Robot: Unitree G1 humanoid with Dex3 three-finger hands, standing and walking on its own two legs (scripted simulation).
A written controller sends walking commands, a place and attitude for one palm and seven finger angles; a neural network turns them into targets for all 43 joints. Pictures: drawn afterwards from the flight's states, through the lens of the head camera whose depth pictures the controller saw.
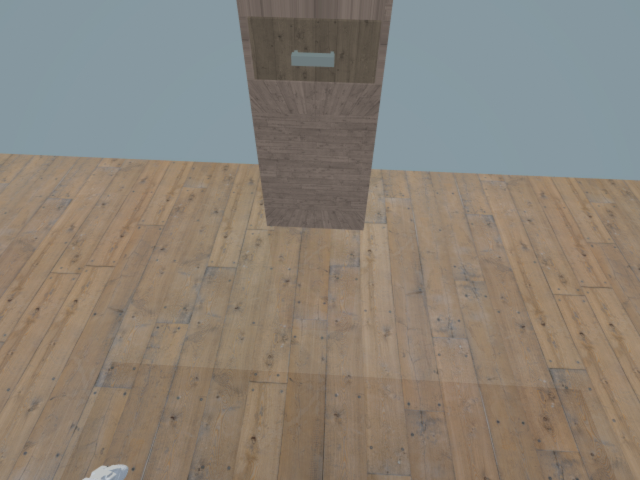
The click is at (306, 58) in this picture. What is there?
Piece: drawer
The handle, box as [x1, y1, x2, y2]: [291, 50, 334, 66]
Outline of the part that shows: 291,54 291,65 333,66 334,53 332,51 330,53 305,53 294,50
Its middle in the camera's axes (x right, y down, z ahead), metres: -0.02 -0.54 +1.15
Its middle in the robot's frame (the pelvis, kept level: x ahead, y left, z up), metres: +1.23 +0.09 +0.00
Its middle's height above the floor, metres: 0.77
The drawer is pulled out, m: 0.00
